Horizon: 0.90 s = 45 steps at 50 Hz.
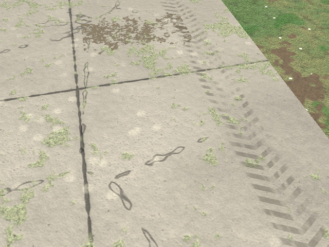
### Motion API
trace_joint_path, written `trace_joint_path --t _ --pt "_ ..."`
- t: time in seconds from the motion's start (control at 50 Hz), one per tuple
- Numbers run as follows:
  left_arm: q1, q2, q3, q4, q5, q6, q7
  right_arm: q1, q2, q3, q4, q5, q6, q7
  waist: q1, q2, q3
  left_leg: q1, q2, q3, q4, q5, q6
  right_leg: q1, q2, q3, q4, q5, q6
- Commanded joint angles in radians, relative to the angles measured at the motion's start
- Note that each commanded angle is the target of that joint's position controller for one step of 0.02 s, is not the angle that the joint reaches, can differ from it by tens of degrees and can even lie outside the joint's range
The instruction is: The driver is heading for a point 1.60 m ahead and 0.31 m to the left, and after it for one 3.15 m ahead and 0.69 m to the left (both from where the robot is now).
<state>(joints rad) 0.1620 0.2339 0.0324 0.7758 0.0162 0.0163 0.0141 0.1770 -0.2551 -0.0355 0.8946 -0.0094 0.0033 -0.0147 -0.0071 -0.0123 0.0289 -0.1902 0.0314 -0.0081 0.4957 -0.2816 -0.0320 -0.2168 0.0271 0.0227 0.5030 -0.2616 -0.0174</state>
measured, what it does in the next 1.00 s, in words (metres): stands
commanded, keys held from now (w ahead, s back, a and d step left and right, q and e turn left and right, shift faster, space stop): no key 1.00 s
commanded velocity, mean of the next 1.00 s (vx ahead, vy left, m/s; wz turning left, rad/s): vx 0.00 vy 0.00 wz -0.01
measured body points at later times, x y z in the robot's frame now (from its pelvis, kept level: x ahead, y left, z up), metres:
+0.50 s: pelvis +0.00 +0.01 +0.00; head +0.00 +0.01 +0.45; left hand +0.06 +0.27 -0.14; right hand +0.06 -0.25 -0.14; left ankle -0.01 +0.14 -0.74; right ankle +0.01 -0.11 -0.74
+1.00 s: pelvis +0.00 +0.01 +0.00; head +0.01 +0.01 +0.45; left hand +0.03 +0.26 -0.15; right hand +0.02 -0.24 -0.15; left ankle -0.01 +0.14 -0.74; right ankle +0.01 -0.11 -0.74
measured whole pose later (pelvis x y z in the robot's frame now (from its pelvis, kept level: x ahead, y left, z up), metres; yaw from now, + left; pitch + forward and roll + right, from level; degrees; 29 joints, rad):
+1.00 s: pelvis +0.00 +0.01 +0.00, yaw +1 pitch -1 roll +0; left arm 0.21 0.20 0.02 1.10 0.00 0.00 0.04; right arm 0.25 -0.20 -0.01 1.10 0.00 0.00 -0.04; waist 0.00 0.00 0.04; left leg -0.19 0.01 -0.01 0.48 -0.27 -0.01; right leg -0.21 0.00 0.02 0.48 -0.25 0.00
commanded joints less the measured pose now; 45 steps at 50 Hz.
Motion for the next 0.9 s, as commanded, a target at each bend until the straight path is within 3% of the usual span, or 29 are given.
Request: trace_joint_path --t 0.02,0.18,0.48,0.9 --pt "-0.02 0.103 0.033 -0.038 -0.002 -0.007 0.009 -0.015 -0.113 -0.019 -0.024 0.001 -0.018 -0.008 0.002 0.045 -0.024 -0.034 0.037 -0.041 -0.092 0.119 0.023 0.03 -0.055 0.059 -0.076 0.121 -0.019" --pt "0.007 0.105 0.038 0.052 -0.006 -0.015 0.016 -0.009 -0.105 -0.012 0.036 0.002 -0.016 -0.018 -0.002 0.01 -0.011 -0.027 0.024 -0.035 -0.097 0.098 0.031 0.029 -0.052 0.048 -0.087 0.123 -0.003" --pt "0.042 0.097 0.027 0.193 -0.013 -0.02 0.026 0.025 -0.082 -0.002 0.125 0.005 -0.011 -0.024 0.001 0.015 0.002 -0.025 0.001 -0.019 -0.104 0.111 0.032 0.031 -0.049 0.031 -0.098 0.13 -0.001" --pt "0.076 0.07 0.008 0.293 -0.017 -0.018 0.028 0.103 -0.053 0.01 0.179 0.007 -0.011 -0.031 0.005 0.011 0.015 -0.034 -0.011 -0.011 -0.104 0.119 0.033 0.02 -0.044 0.016 -0.105 0.128 -0.001"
